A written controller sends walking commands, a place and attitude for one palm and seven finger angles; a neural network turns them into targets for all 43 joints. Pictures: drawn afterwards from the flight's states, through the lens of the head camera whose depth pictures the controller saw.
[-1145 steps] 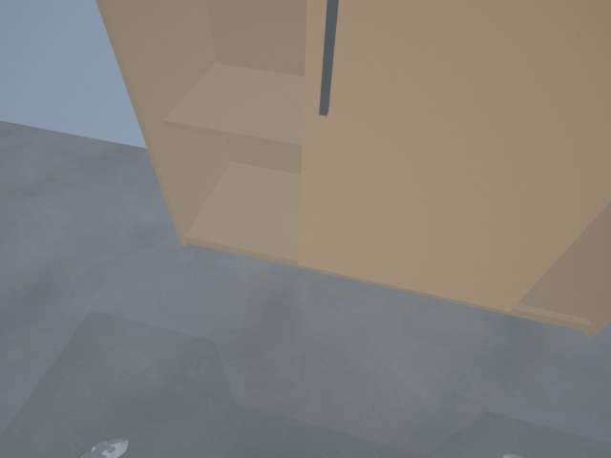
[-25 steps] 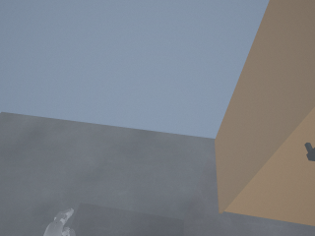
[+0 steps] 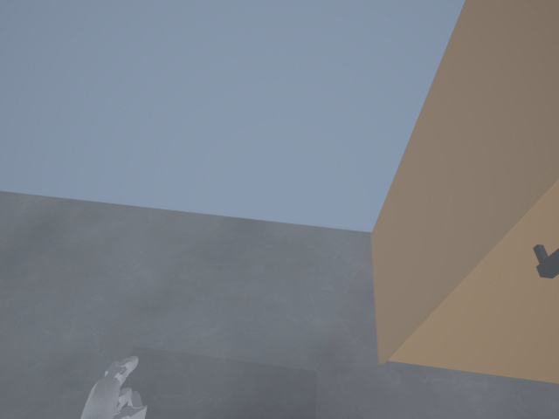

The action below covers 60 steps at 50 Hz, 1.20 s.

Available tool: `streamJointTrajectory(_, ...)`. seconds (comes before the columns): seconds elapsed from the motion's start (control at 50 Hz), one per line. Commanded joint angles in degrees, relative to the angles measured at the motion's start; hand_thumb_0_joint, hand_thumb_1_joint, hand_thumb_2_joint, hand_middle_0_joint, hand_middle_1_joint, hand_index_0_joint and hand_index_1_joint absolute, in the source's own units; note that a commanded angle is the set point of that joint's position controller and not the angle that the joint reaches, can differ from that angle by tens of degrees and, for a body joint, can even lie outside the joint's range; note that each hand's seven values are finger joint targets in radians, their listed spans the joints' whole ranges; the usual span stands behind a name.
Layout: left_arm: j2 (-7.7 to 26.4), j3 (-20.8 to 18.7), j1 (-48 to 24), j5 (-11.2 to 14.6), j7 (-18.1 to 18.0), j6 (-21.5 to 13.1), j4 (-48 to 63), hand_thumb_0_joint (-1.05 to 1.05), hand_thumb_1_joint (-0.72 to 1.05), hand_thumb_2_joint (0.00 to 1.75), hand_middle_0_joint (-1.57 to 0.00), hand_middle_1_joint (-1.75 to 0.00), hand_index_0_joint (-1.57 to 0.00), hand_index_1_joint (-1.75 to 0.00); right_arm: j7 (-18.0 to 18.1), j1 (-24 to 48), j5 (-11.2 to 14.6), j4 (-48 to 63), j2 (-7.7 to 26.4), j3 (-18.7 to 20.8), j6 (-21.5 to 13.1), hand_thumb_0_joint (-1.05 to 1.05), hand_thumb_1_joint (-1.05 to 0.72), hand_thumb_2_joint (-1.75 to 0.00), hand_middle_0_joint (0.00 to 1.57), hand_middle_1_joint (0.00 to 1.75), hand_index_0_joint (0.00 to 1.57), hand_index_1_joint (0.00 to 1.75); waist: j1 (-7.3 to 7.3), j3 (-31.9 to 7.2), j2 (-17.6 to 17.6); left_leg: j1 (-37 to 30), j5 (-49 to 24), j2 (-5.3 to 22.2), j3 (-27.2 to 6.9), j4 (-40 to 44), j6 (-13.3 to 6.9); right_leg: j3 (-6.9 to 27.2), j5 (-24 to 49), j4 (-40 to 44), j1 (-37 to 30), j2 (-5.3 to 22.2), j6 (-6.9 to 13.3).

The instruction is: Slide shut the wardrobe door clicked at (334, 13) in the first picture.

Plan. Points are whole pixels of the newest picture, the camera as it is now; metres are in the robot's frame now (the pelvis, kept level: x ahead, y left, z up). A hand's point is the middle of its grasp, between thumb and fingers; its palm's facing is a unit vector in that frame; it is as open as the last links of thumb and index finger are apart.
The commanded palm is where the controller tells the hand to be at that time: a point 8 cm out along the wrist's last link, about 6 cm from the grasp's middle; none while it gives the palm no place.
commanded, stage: stop walking and hold the door there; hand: right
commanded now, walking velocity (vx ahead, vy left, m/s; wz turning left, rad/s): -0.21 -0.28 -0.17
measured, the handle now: out of the picture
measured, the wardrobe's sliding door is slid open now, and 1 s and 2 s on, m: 0.00 0.00 0.00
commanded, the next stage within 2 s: none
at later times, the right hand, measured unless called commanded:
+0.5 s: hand out of the picture +0.28 -0.37 +0.12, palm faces +0.36 +0.90 -0.26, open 4.6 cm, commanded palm +0.24 -0.42 +0.11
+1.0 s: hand out of the picture +0.26 -0.35 +0.12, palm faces -0.02 +0.97 -0.25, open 4.6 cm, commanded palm +0.24 -0.41 +0.11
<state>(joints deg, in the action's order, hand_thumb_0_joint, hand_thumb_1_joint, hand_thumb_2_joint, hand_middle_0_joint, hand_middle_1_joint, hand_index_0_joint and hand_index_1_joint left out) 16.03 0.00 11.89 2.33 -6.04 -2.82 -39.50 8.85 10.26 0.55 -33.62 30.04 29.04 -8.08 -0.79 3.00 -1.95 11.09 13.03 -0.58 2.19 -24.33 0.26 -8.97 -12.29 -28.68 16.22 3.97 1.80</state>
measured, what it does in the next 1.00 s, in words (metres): steps to the right: left foot, then right foot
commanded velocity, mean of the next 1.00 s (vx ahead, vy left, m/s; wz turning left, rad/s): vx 0.04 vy -0.05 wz -0.08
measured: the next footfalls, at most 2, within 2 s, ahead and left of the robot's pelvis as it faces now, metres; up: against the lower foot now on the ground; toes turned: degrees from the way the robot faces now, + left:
left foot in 0.52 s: -0.08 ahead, +0.02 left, +0.00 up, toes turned +9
right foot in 0.72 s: -0.07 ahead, -0.38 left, +0.00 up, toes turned -9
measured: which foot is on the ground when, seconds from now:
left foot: down 0.00-0.20, up 0.22-0.50, down 0.52-0.70, up 0.72-0.90, down 0.92-1.00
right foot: down 0.00-0.48, up 0.50-0.70, down 0.72-1.00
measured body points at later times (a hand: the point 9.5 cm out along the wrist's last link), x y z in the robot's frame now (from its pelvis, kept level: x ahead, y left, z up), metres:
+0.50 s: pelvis -0.07 -0.12 -0.01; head -0.03 -0.12 +0.44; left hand +0.11 +0.09 -0.11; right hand +0.26 -0.42 +0.14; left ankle -0.12 +0.01 -0.73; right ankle +0.01 -0.12 -0.73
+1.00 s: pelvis -0.11 -0.25 -0.02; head -0.04 -0.22 +0.42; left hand +0.07 -0.07 -0.15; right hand +0.26 -0.40 +0.14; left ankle -0.08 -0.16 -0.74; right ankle -0.07 -0.39 -0.73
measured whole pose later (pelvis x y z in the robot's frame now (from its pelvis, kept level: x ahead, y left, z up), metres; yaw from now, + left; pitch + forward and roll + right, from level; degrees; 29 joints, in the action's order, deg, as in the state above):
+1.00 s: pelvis -0.11 -0.25 -0.02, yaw -3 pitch -2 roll +1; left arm 6.9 2.9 4.8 1.0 -1.2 -1.3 -40.2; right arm 2.0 20.5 1.4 -8.0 11.8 -1.4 -10.3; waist 1.9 10.9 -5.5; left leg 16.4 17.2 -3.0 3.9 -36.2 -3.1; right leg 0.9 -20.6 -45.1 23.4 4.8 -2.0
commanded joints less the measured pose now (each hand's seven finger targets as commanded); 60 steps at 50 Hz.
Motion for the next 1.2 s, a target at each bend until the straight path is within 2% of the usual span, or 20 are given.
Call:
streamJointTrajectory(0.0,7.8,-3.5,-4.1,0.0,-0.9,-0.9,8.2,0.0,0.9,0.9,-0.2,-0.3,-0.2,-0.3,1.2,15.1,0.1,14.5,20.2,2.9,-4.0,0.0,-0.9,-0.9,0.45,1.4,0.45,1.4,0.43,-16.4,2.1,-5.1,-41.9,15.0,-12.9,-0.8,-3.8,6.9,11.0,-6.7,-5.0,1.1,-1.5)
streamJointTrajectory(0.1,7.3,-3.3,-4.6,0.3,-0.5,-0.8,8.0,0.0,0.9,0.9,-0.2,-0.3,-0.2,-0.3,0.7,18.5,0.4,16.7,17.8,1.2,-4.1,0.0,-0.9,-0.9,0.45,1.4,0.45,1.4,0.57,-14.6,9.6,-5.5,-28.9,22.7,-13.9,0.3,-6.5,11.9,-9.1,-7.6,2.1,-0.6,-1.2)
streamJointTrajectory(0.14,7.3,-3.3,-5.1,0.1,-0.4,-1.1,7.4,0.0,0.9,0.9,-0.2,-0.3,-0.2,-0.3,0.7,19.2,0.3,18.6,17.7,1.4,-4.8,0.0,-0.9,-0.9,0.45,1.4,0.45,1.4,1.67,-14.7,7.3,0.2,-21.6,19.2,-8.4,-3.0,-3.8,10.8,2.7,0.1,-6.3,-0.3,-1.0)
streamJointTrajectory(0.2,7.5,-3.0,-5.9,0.2,0.1,-1.8,9.5,0.0,0.9,0.9,-0.2,-0.3,-0.2,-0.3,-0.3,21.6,0.5,25.3,11.9,-5.9,-6.3,0.0,-0.9,-0.9,0.45,1.4,0.45,1.4,1.44,-15.7,-17.1,10.3,21.5,3.2,0.7,-28.3,0.8,24.1,11.5,13.6,-10.1,12.7,5.4)
streamJointTrajectory(0.3,7.5,-2.8,-5.5,-0.3,0.6,-5.1,7.2,0.0,0.9,0.9,-0.2,-0.3,-0.2,-0.3,0.0,23.6,0.7,31.7,8.6,-9.1,-5.6,0.0,-0.9,-0.9,0.45,1.4,0.45,1.4,1.02,-15.5,-6.3,13.0,15.8,4.0,1.1,-38.6,1.2,17.2,3.7,13.5,-11.0,8.0,3.6)
streamJointTrajectory(0.38,6.1,-2.3,-6.7,-0.9,1.3,-5.4,7.8,0.0,0.9,0.9,-0.2,-0.3,-0.2,-0.3,-1.1,22.2,1.6,31.6,4.4,-12.3,-3.6,0.0,-0.9,-0.9,0.45,1.4,0.45,1.4,0.25,-16.2,-10.0,6.2,17.1,1.9,6.3,-29.3,0.7,10.7,5.4,17.2,-11.8,3.6,-6.8)
streamJointTrajectory(0.44,5.2,-3.1,-9.6,-1.8,4.1,-5.7,8.7,0.0,0.9,0.9,-0.2,-0.3,-0.2,-0.3,-0.6,17.2,2.5,30.2,6.2,-9.5,-3.5,0.0,-0.9,-0.9,0.45,1.4,0.45,1.4,-5.95,-16.2,-8.7,-16.0,17.5,5.5,9.9,0.9,-5.6,1.4,18.3,-3.9,3.8,-6.5,-19.4)
streamJointTrajectory(0.46,5.1,-3.1,-5.9,-0.9,5.0,-4.8,6.6,0.0,0.9,0.9,-0.2,-0.3,-0.2,-0.3,-0.9,20.3,1.6,28.5,6.6,-10.8,-5.1,0.0,-0.9,-0.9,0.45,1.4,0.45,1.4,-5.14,-13.6,18.4,-8.7,-4.6,25.9,-7.3,13.7,-11.8,10.4,-9.7,-39.6,6.0,-8.8,-13.5)
streamJointTrajectory(0.48,7.3,-2.6,-6.1,-0.9,4.4,-3.3,5.5,0.0,0.9,0.9,-0.2,-0.3,-0.2,-0.3,-1.0,18.4,2.0,20.7,4.8,-10.5,-4.9,0.0,-0.9,-0.9,0.45,1.4,0.45,1.4,-2.57,-8.3,21.8,-4.9,-11.7,35.2,-20.7,8.0,-14.6,24.0,-22.3,-54.1,20.2,-3.2,-7.3)
streamJointTrajectory(0.5,5.5,-1.7,-7.6,-1.1,4.2,-2.6,5.4,0.0,0.9,0.9,-0.2,-0.3,-0.2,-0.3,-1.6,22.9,3.4,22.2,1.3,-12.8,-4.1,0.0,-0.9,-0.9,0.45,1.4,0.45,1.4,-0.59,-8.1,14.8,-8.2,-21.3,36.1,-15.2,4.2,-12.1,26.9,-18.0,-55.9,24.6,-1.4,-5.0)
streamJointTrajectory(0.62,1.8,-1.1,-10.8,-0.2,2.7,-2.1,7.5,0.0,0.9,0.9,-0.2,-0.3,-0.2,-0.3,-3.1,32.5,2.1,38.4,-2.4,-17.5,-6.7,0.0,-0.9,-0.9,0.45,1.4,0.45,1.4,1.14,-8.5,11.5,-3.2,-23.2,21.2,4.4,-8.5,-3.9,5.6,-12.7,-12.1,3.1,-1.3,-2.0)
streamJointTrajectory(0.66,1.9,-1.2,-9.4,-0.3,2.1,-2.6,8.8,0.0,0.9,0.9,-0.2,-0.3,-0.2,-0.3,-3.3,32.3,2.8,47.1,-6.3,-21.2,-6.5,0.0,-0.9,-0.9,0.45,1.4,0.45,1.4,4.04,-15.5,-11.3,8.0,-4.5,10.7,8.7,-30.0,0.1,2.5,6.8,2.1,-17.9,-3.8,-2.9)
streamJointTrajectory(0.68,3.7,-1.5,-10.1,-0.5,2.1,-2.9,10.8,0.0,0.9,0.9,-0.2,-0.3,-0.2,-0.3,-4.0,32.6,3.6,52.3,-11.7,-26.5,-6.9,0.0,-0.9,-0.9,0.45,1.4,0.45,1.4,4.04,-17.1,-25.8,17.7,20.5,4.3,6.5,-45.1,1.7,21.0,23.8,3.3,-22.1,8.5,2.4)
streamJointTrajectory(0.7,2.9,-1.5,-9.3,-0.7,2.7,-3.7,9.7,0.0,0.9,0.9,-0.2,-0.3,-0.2,-0.3,-3.8,36.0,3.3,55.0,-13.3,-27.2,-7.9,0.0,-0.9,-0.9,0.45,1.4,0.45,1.4,3.05,-21.5,-21.2,17.6,25.3,1.7,0.6,-52.4,0.5,31.8,31.8,3.8,-21.7,14.0,7.1)
streamJointTrajectory(0.76,3.2,-3.3,-7.7,-0.6,3.4,-4.5,6.3,0.0,0.9,0.9,-0.2,-0.3,-0.2,-0.3,-5.2,32.6,3.0,48.1,-14.8,-28.7,-6.4,0.0,-0.9,-0.9,0.45,1.4,0.45,1.4,3.27,-17.7,-8.4,17.0,18.1,5.0,-4.4,-40.2,1.4,32.8,17.7,5.2,-13.0,16.3,10.6)
streamJointTrajectory(0.86,1.8,-2.0,-8.7,-1.6,4.5,-1.9,6.6,0.0,0.9,0.9,-0.2,-0.3,-0.2,-0.3,-5.2,26.0,1.4,40.2,-13.1,-27.2,-5.3,0.0,-0.9,-0.9,0.45,1.4,0.45,1.4,1.16,-18.8,-11.6,1.6,8.9,1.0,-2.5,-11.4,-0.2,22.0,26.1,-3.0,-9.4,14.3,6.1)
streamJointTrajectory(0.94,-1.1,-0.9,-8.5,-1.1,3.1,-0.9,8.8,0.0,0.9,0.9,-0.2,-0.3,-0.2,-0.3,-5.7,22.6,1.3,33.7,-9.0,-23.1,-4.5,0.0,-0.9,-0.9,0.45,1.4,0.45,1.4,1.58,-17.1,18.4,-11.2,-13.6,14.4,-18.1,3.4,-7.9,6.9,-10.7,-21.4,10.0,-1.0,-2.3)
streamJointTrajectory(0.98,1.1,-1.4,-8.6,-0.9,3.1,-1.0,8.3,0.0,0.9,0.9,-0.2,-0.3,-0.2,-0.3,-6.2,22.7,2.4,29.6,-12.5,-25.2,-2.9,0.0,-0.9,-0.9,0.45,1.4,0.45,1.4,0.83,-13.0,24.4,-8.2,-19.5,15.3,-16.1,3.7,-9.6,11.4,-16.1,-33.2,12.8,-2.2,-2.6)
streamJointTrajectory(1.12,-1.2,1.4,-10.3,-2.4,0.9,-2.6,9.4,0.0,0.9,0.9,-0.2,-0.3,-0.2,-0.3,-5.6,34.5,2.0,42.2,-18.6,-32.7,-5.5,0.0,-0.9,-0.9,0.45,1.4,0.45,1.4,1.38,-18.4,8.0,-7.7,-23.8,8.9,-5.5,-4.7,-6.3,3.6,-2.1,0.3,-5.3,-3.0,-1.6)
streamJointTrajectory(1.18,2.3,-1.1,-7.9,-1.3,2.3,-2.7,10.6,0.0,0.9,0.9,-0.2,-0.3,-0.2,-0.3,-6.1,34.7,2.8,41.7,-26.0,-41.5,-4.5,0.0,-0.9,-0.9,0.45,1.4,0.45,1.4,2.11,-21.1,-12.8,16.3,13.0,1.1,-1.9,-23.4,0.6,29.4,41.4,6.0,-28.5,20.9,8.0)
